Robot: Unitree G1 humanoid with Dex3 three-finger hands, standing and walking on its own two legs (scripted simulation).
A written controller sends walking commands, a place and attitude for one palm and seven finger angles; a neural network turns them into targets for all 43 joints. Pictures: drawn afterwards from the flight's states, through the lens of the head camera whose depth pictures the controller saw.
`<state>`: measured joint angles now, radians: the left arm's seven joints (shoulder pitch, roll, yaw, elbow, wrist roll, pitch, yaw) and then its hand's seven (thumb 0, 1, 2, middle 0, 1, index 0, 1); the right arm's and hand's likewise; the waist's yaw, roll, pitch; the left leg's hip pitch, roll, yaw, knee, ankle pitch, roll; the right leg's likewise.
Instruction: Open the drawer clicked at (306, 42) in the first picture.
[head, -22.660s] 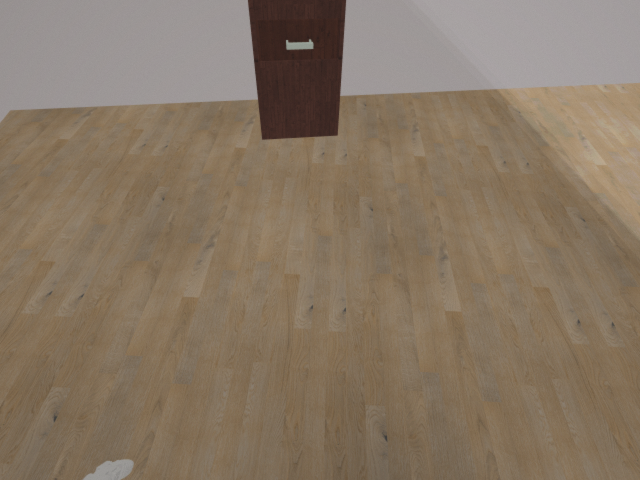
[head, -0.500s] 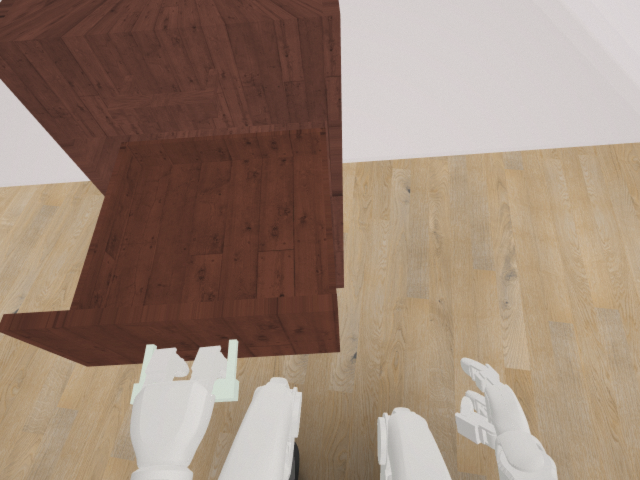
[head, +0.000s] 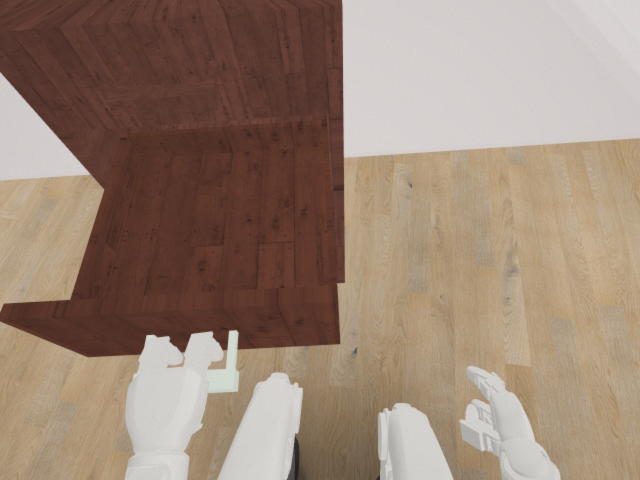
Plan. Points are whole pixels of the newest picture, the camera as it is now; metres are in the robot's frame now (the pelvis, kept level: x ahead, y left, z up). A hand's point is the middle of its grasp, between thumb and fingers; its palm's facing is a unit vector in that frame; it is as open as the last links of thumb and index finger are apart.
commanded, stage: open the thumb to release the handle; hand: left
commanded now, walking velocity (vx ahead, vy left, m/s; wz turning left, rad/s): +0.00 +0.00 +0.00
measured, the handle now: (188, 362) +0.25 +0.21 -0.04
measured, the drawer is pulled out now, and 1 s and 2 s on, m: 0.29 0.29 0.29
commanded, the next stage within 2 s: lift the hand off the handle in 0.22 s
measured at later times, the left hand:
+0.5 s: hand (185, 402) +0.21 +0.21 -0.07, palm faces -0.05 -0.11 -0.99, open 13.8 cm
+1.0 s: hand (177, 394) +0.22 +0.21 -0.04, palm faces -0.06 -0.12 -0.99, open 13.8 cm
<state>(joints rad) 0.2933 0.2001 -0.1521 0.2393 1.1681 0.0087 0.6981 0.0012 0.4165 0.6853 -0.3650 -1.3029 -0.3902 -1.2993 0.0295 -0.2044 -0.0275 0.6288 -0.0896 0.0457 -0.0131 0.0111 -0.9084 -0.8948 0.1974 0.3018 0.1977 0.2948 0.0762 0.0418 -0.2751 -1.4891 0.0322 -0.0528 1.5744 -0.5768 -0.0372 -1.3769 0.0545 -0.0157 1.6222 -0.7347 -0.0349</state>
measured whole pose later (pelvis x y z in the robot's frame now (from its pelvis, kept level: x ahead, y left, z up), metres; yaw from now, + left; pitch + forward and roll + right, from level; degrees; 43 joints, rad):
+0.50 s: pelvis +0.00 +0.01 +0.01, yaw +0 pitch +27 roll -1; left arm 0.26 0.21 -0.17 0.28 1.16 0.02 0.71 0.00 -0.48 0.30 -0.31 -1.20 -0.32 -1.20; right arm 0.03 -0.20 -0.03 0.64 -0.08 0.04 -0.03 0.01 -0.91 -0.89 0.20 0.30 0.20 0.29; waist 0.06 0.04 -0.27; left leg -1.47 0.03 -0.05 1.55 -0.56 -0.03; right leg -1.35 0.05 -0.02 1.58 -0.71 -0.02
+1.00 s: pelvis +0.00 +0.01 +0.03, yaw -1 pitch +25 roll -2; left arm 0.27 0.22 -0.19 0.26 1.14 0.07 0.68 0.00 -0.49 0.30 -0.35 -1.20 -0.33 -1.20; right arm 0.06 -0.19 -0.02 0.62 -0.08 0.05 -0.02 0.01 -0.91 -0.89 0.20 0.30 0.20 0.29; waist 0.03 0.05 -0.26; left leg -1.37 0.03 -0.06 1.47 -0.54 -0.02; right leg -1.25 0.06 -0.02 1.48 -0.67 -0.01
